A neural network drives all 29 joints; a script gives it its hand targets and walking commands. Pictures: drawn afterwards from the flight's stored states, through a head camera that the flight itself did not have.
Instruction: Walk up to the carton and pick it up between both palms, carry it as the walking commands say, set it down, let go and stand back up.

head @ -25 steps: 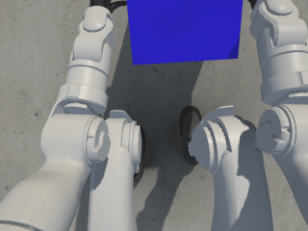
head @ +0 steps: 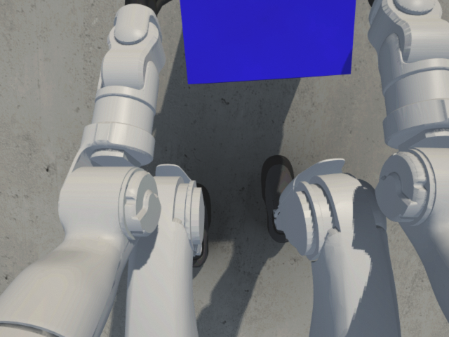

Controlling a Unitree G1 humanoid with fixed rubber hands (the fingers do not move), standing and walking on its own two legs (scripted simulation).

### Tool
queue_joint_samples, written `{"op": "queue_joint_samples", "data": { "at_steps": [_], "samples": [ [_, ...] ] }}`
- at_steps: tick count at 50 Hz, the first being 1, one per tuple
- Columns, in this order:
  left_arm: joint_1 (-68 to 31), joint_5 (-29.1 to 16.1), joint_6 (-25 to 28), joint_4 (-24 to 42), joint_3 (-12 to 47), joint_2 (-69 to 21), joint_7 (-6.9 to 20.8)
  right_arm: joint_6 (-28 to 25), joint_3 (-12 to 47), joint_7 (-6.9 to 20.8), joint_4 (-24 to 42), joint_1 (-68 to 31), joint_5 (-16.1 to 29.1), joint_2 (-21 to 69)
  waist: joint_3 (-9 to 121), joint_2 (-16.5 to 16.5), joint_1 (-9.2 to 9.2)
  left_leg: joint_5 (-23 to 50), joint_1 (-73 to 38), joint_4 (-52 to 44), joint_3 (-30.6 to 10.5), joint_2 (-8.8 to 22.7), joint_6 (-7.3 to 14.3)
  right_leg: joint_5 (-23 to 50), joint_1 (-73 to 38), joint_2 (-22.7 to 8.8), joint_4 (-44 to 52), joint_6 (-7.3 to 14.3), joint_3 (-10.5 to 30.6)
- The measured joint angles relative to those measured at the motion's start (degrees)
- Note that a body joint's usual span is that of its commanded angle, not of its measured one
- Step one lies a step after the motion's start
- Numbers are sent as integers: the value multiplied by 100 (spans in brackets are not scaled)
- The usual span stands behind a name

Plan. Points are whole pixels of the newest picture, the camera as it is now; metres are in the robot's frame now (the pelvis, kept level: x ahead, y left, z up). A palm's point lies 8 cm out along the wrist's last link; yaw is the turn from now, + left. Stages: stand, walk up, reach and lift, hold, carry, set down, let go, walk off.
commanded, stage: set down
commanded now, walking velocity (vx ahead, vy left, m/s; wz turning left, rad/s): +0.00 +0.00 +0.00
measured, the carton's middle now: (257, 9) +0.54 -0.04 -0.25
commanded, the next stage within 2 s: none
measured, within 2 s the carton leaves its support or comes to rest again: neither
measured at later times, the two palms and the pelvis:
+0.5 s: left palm (145, 1) +0.54 +0.11 -0.18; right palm out of the picture +0.55 -0.19 -0.17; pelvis +0.01 +0.00 -0.01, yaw +0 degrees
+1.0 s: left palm (135, 25) +0.52 +0.14 -0.20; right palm (388, 8) +0.52 -0.21 -0.19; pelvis +0.00 +0.00 -0.01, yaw +0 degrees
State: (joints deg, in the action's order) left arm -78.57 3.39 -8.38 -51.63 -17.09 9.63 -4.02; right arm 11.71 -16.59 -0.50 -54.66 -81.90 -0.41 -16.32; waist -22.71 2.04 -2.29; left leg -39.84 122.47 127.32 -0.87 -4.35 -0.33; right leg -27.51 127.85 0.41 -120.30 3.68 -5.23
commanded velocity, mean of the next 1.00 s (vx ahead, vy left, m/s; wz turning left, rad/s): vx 0.00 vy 0.00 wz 0.00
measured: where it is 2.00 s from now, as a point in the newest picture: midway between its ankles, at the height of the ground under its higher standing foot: (237, 225)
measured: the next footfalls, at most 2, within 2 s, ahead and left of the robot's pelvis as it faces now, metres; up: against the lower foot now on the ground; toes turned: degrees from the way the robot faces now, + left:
none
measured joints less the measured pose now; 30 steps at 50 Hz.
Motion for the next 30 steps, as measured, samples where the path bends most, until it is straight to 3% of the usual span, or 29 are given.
{"op": "queue_joint_samples", "data": {
  "at_steps": [30],
  "samples": [
    [-1, 55, 173, -146, -31, -1, 20, -240, 0, 35, -200, -11, 0, -13, 12, 19, -1, -135, 22, 177, 11, -1, 0, -110, 55, 13, -184, 0, 0]
  ]
}}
